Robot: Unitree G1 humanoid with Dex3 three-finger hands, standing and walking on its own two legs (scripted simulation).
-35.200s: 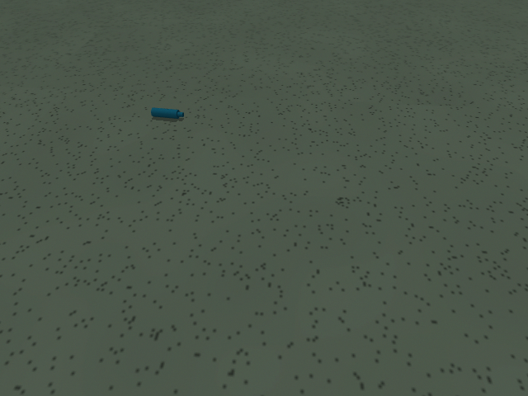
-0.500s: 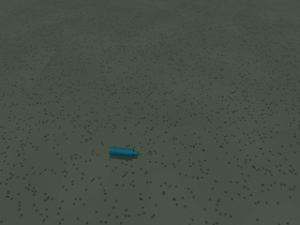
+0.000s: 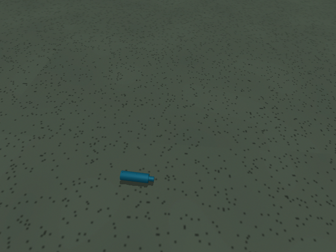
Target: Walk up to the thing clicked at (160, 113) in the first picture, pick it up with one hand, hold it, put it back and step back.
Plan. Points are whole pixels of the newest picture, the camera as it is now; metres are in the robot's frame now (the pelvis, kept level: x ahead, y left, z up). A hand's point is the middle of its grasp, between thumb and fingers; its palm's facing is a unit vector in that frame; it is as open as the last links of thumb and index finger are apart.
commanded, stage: walk up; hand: left
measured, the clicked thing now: (137, 177) +0.69 +0.17 -0.74
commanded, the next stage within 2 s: none
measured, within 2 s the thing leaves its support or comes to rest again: neither
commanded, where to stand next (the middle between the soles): +0.28 -0.03 m, yaw -4 degrees
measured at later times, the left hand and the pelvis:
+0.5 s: hand (80, 222) +0.24 +0.24 -0.13, palm faces -0.05 -0.92 -0.40, open 7.4 cm; pelvis +0.14 -0.02 -0.01, yaw -1 degrees
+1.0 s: hand (79, 222) +0.25 +0.26 -0.16, palm faces -0.03 -0.94 -0.34, open 7.4 cm; pelvis +0.18 +0.00 +0.00, yaw -2 degrees
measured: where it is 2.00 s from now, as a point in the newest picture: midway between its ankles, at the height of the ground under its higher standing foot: outside the picture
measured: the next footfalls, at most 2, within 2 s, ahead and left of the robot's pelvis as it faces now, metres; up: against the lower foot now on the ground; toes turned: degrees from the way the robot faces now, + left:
right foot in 0.26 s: +0.26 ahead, -0.14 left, +0.00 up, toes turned -1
left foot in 0.58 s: +0.27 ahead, +0.12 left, +0.00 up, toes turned +1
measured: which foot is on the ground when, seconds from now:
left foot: down 0.00-0.28, up 0.30-0.56, down 0.58-1.00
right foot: up 0.00-0.24, down 0.26-1.00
